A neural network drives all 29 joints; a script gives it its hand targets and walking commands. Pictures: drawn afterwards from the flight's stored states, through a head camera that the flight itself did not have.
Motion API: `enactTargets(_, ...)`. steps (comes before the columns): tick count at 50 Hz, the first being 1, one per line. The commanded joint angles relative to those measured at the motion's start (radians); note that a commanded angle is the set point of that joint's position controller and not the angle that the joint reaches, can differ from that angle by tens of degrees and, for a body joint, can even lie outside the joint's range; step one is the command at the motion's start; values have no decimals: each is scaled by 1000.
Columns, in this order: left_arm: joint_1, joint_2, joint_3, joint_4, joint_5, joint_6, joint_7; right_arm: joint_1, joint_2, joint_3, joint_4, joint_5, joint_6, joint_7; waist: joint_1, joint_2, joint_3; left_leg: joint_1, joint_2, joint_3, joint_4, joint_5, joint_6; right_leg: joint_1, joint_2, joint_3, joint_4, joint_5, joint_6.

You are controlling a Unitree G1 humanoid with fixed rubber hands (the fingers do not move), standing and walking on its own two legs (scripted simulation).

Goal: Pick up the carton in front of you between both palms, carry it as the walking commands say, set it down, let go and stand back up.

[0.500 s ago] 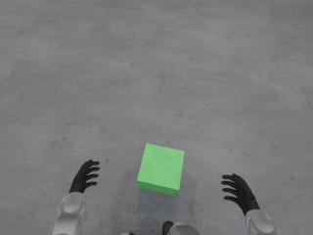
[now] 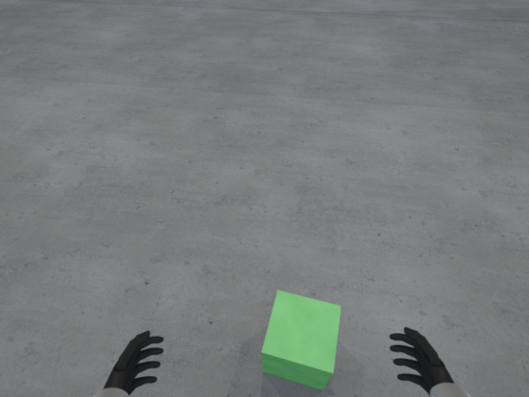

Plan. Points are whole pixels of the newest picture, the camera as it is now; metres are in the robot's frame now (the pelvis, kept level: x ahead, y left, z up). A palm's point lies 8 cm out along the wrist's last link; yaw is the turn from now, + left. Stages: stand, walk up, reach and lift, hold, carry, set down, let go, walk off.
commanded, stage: let go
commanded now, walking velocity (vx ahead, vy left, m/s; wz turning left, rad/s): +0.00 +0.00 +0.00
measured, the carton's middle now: (300, 340) +0.40 -0.09 -0.65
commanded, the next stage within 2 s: stand in 0.16 s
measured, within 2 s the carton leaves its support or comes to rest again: neither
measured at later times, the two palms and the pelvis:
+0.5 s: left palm out of the picture +0.12 +0.27 -0.08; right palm out of the picture +0.15 -0.31 -0.10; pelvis +0.01 -0.03 +0.00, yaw +2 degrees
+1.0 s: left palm out of the picture +0.10 +0.26 -0.09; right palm out of the picture +0.14 -0.32 -0.10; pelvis +0.01 -0.04 +0.00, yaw +3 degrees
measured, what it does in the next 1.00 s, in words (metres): stands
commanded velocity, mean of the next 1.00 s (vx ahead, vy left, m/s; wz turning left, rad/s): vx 0.00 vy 0.00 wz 0.00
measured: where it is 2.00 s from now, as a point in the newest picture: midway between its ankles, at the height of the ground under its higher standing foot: outside the picture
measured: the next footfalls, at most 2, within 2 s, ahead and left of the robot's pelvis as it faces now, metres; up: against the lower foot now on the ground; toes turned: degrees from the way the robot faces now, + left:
none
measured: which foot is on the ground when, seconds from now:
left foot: down 0.00-1.00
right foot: down 0.00-1.00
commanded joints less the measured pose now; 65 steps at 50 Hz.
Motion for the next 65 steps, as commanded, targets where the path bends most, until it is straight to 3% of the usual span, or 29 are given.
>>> enactTargets(1, -38, 74, 16, -80, -6, -25, 22, -34, -130, -30, -116, 2, 23, -24, -10, 19, -88, -45, 57, -29, -61, 435, -75, 37, 61, -68, 8, 147, -11)
enactTargets(8, -40, 85, 22, -67, -3, -8, 24, -44, -114, -20, -116, 5, 49, -40, 0, 11, -60, -80, 39, -5, -68, 344, -59, 52, 51, -59, 3, 172, -12)
enactTargets(9, -20, 211, 61, 73, 65, -34, 55, -83, -210, -44, 5, -6, -33, -72, 17, 86, -33, -205, 64, -33, -31, 143, -70, -51, -45, -14, 1, 133, -3)
enactTargets(12, -46, 220, 64, 107, 74, -74, 67, -56, -192, -39, 57, -18, -115, -75, -3, -6, -59, -161, 71, -65, -34, -41, -50, -124, -66, 35, -42, -60, -21)
enactTargets(14, -74, 209, 58, 123, 68, -89, 61, -58, -201, -38, 88, -15, -138, -68, -6, -26, -81, -144, 77, -74, -23, -16, -41, -134, -64, 44, -43, -67, -30)
enactTargets(21, -66, 238, 58, 206, 55, -107, 60, -45, -236, -28, 184, -12, -169, -76, -3, -41, -148, -87, 94, -87, -5, 234, -42, -56, -81, 47, -8, 219, -38)
enactTargets(31, -70, 276, 56, 293, 45, -110, 66, -33, -265, -11, 273, -5, -177, -87, 4, -31, -142, -74, 108, -93, -16, 324, -42, 15, -97, 53, -17, 336, -44)
enactTargets(65, -133, 312, 35, 486, 33, -116, 52, -72, -311, 12, 452, 5, -194, -88, 12, -16, -84, -88, 137, -125, -143, 211, -28, 47, -113, 69, -116, 184, -50)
